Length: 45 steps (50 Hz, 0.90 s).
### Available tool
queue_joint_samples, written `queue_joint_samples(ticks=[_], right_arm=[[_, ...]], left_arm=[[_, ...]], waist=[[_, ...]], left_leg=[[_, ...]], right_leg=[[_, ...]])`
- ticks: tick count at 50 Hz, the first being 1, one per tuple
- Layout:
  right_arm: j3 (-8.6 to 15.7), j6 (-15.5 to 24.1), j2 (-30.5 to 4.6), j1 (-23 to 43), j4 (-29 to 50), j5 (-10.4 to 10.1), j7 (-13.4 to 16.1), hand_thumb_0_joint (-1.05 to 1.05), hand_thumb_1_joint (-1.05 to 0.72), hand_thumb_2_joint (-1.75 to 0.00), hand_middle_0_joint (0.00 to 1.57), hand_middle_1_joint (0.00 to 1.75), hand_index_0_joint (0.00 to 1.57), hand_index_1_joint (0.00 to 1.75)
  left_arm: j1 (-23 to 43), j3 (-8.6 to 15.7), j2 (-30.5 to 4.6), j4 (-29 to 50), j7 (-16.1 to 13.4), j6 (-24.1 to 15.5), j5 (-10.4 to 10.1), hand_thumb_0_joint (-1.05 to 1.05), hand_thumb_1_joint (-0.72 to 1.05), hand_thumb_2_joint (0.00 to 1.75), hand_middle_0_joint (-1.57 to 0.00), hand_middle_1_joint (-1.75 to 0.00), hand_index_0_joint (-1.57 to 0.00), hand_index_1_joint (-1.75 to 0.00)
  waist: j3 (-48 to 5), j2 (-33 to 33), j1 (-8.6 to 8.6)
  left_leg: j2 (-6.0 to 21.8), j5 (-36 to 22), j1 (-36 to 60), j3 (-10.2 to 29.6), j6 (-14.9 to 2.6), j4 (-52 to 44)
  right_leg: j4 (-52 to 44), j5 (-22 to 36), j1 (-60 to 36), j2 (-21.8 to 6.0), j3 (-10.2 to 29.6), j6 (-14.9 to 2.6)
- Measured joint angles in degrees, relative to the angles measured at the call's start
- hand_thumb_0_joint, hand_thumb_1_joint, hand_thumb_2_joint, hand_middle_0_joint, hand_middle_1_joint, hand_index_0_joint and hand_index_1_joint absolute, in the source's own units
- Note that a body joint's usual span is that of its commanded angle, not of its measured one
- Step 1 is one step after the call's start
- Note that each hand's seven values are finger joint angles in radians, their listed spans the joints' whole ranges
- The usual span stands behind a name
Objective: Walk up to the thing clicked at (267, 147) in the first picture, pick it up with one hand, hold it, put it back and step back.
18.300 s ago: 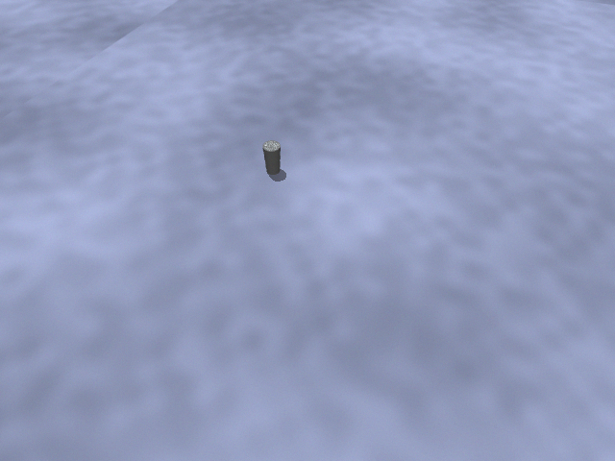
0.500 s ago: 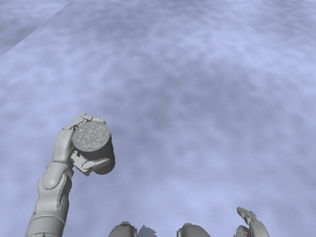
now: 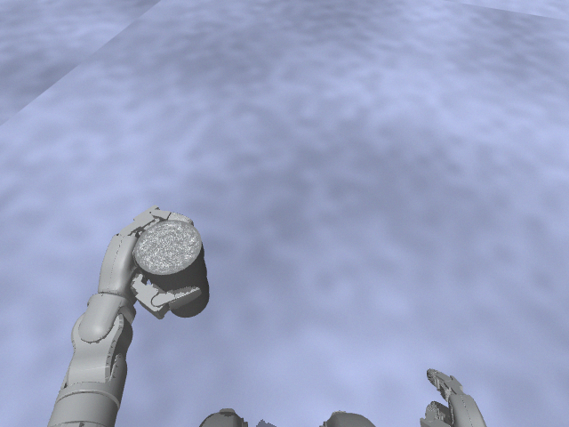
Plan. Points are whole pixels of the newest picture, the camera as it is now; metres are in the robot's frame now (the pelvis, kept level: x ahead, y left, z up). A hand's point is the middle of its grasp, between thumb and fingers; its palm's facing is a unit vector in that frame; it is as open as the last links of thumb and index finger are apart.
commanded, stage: hold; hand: left
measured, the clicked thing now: (179, 275) +0.32 +0.15 +0.01
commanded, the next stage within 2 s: crouch in 1.98 s
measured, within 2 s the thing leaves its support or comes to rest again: neither
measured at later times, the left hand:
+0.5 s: hand (173, 262) +0.32 +0.15 +0.04, palm faces -0.12 -0.99 +0.00, open 11.0 cm
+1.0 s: hand (175, 258) +0.33 +0.15 +0.04, palm faces -0.12 -0.99 +0.01, open 11.0 cm
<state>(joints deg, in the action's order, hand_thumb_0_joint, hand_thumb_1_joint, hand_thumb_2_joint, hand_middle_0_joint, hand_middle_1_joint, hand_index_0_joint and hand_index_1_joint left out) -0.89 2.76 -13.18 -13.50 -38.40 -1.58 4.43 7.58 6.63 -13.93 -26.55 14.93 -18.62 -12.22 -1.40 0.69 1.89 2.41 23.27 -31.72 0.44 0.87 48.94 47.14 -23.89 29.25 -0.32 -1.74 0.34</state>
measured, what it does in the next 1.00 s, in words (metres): stands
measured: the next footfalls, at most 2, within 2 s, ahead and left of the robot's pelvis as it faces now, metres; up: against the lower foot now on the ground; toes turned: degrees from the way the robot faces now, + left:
none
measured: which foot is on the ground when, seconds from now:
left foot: down 0.00-1.00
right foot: down 0.00-1.00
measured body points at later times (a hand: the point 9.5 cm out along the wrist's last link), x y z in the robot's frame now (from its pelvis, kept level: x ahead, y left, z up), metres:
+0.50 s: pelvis +0.00 +0.00 +0.00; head +0.04 +0.01 +0.45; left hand +0.32 +0.21 +0.04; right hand +0.12 -0.25 -0.10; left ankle +0.02 +0.13 -0.70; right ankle +0.00 -0.13 -0.70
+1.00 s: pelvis +0.00 +0.00 +0.00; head +0.05 +0.01 +0.45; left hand +0.33 +0.21 +0.05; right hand +0.12 -0.25 -0.10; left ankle +0.02 +0.13 -0.70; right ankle +0.00 -0.13 -0.70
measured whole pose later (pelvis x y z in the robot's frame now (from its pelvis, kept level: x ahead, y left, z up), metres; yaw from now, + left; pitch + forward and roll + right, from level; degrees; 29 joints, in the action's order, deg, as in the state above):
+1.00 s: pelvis +0.00 +0.00 +0.00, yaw +0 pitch +6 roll -1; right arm -0.6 3.5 -13.1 -13.5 -39.1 -1.5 3.8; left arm 9.7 7.1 -13.1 -29.7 15.5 -19.7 -12.3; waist -1.1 0.5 1.9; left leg 2.4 22.7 -30.6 0.1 0.8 47.3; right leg 45.5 -23.2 28.2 -0.3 -1.4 0.4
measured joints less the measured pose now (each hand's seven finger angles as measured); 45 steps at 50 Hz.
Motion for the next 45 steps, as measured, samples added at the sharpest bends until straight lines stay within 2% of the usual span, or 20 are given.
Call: queue_joint_samples(ticks=[28,36,41,45], right_arm=[[0.34,0.51,-0.09,-0.20,-0.66,0.20,-0.58,0.01,-0.91,-0.90,0.20,0.30,0.20,0.30],[0.37,0.45,0.03,-0.26,-0.90,0.14,-0.80,0.01,-0.91,-0.90,0.20,0.30,0.20,0.30],[0.60,0.45,-0.13,-0.66,-0.53,0.07,-0.85,0.01,-0.91,-0.90,0.20,0.30,0.20,0.30],[0.48,0.49,-0.26,-0.69,-0.80,-0.08,-0.64,0.01,-0.91,-0.90,0.20,0.30,0.20,0.30]], left_arm=[[1.00,-0.26,0.17,-2.04,0.33,-0.61,0.36,-0.01,-0.52,1.06,-0.72,-1.01,-0.66,-1.05],[2.41,0.70,0.26,-3.71,0.73,-1.23,-0.14,-0.01,-0.52,1.06,-0.72,-1.01,-0.67,-1.04],[1.03,-0.11,-0.03,-1.86,1.12,-1.02,0.24,-0.01,-0.52,1.06,-0.72,-1.01,-0.67,-1.04],[0.81,-0.26,0.52,-1.90,0.92,-0.81,-0.22,-0.01,-0.52,1.06,-0.72,-1.01,-0.67,-1.04]], waist=[[0.37,0.00,-0.12],[0.19,-0.26,-0.02],[0.21,0.00,-0.08],[0.03,0.26,-0.14]], left_leg=[[0.00,-0.56,1.27,-0.17,-0.07,-1.48],[0.00,-0.61,1.09,-0.19,-0.06,-1.50],[0.08,-0.56,1.34,-0.33,-0.05,-1.69],[0.00,-0.51,1.64,-0.26,-0.13,-1.81]], right_leg=[[-1.58,0.68,-1.25,0.04,0.16,0.06],[-1.56,0.71,-1.04,0.04,0.18,0.03],[-1.85,0.78,-1.26,0.11,0.33,0.05],[-2.03,0.72,-1.63,0.04,0.25,0.13]])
